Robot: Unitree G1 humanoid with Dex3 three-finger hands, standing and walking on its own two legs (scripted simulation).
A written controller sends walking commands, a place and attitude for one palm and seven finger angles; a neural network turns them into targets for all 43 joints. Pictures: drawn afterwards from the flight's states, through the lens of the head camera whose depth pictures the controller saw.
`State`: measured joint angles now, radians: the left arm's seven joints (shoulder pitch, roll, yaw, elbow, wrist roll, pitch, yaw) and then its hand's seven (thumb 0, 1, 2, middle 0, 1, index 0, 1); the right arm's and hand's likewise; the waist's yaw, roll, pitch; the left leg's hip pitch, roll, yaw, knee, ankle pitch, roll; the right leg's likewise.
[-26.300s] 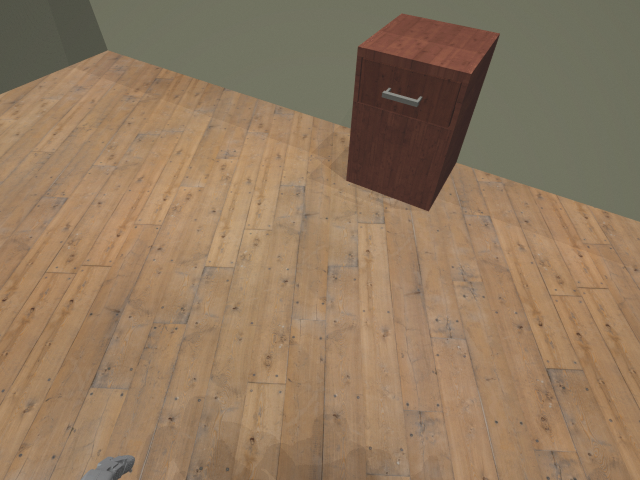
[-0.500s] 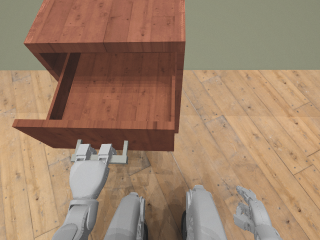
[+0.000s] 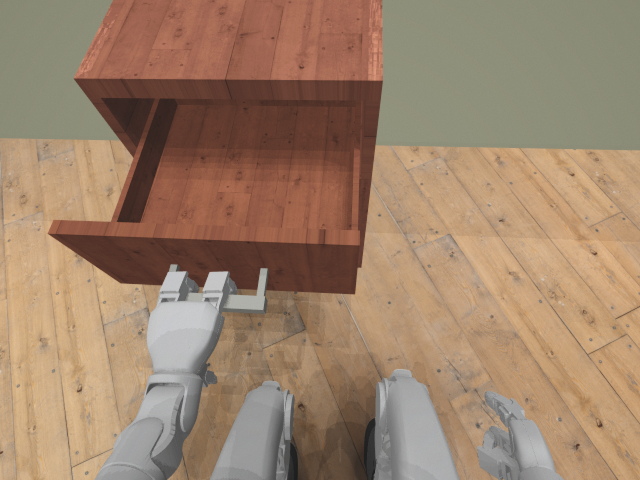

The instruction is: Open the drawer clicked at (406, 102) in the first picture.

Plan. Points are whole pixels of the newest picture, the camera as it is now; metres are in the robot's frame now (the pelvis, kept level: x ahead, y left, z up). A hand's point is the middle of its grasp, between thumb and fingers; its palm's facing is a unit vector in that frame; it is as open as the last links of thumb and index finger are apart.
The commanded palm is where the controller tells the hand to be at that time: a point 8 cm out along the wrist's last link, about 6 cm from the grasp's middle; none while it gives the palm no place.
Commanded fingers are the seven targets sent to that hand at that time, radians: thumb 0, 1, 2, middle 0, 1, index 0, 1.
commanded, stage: lift the hand off the handle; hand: left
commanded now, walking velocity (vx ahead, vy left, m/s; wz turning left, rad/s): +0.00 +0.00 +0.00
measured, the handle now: (215, 288) +0.36 +0.17 -0.06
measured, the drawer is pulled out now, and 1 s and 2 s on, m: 0.23 0.23 0.23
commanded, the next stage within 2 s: none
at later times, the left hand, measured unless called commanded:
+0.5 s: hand (210, 323) +0.32 +0.17 -0.07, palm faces -0.03 -0.06 -1.00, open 13.7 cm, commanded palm +0.29 +0.17 -0.02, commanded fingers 0.00 -0.50 0.30 -0.30 -1.20 -0.30 -1.20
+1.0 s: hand (198, 315) +0.32 +0.17 -0.03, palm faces -0.03 -0.08 -1.00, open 13.7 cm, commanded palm +0.30 +0.17 +0.02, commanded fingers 0.00 -0.50 0.30 -0.30 -1.20 -0.30 -1.20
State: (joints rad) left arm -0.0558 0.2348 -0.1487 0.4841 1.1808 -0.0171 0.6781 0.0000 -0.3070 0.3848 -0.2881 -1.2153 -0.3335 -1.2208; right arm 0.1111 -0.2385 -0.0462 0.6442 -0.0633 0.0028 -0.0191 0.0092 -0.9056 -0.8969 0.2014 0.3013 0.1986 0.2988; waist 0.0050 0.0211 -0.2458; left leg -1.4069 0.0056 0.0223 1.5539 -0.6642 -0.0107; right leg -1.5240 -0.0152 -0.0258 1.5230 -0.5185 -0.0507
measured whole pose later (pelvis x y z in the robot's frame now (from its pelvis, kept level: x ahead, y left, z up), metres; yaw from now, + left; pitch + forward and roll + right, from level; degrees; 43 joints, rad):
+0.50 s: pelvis +0.00 +0.00 +0.01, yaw +0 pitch +29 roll +2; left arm -0.14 0.21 -0.16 0.56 1.17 0.02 0.69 0.00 -0.49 0.30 -0.33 -1.21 -0.33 -1.21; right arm 0.12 -0.22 -0.05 0.66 -0.06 0.01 -0.02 0.01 -0.91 -0.90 0.20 0.30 0.20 0.30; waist -0.01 0.02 -0.23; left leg -1.38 0.00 0.03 1.52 -0.64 0.00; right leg -1.50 -0.01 -0.02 1.48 -0.50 -0.04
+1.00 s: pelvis +0.01 +0.00 +0.04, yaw -1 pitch +27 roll +2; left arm -0.06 0.22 -0.17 0.50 1.17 0.02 0.67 0.00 -0.49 0.30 -0.32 -1.20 -0.34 -1.21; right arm 0.12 -0.23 -0.05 0.63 -0.06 0.02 -0.02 0.01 -0.91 -0.90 0.20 0.30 0.20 0.30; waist 0.00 0.02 -0.23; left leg -1.23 0.01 0.02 1.39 -0.62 0.00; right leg -1.34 -0.01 -0.02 1.36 -0.48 -0.04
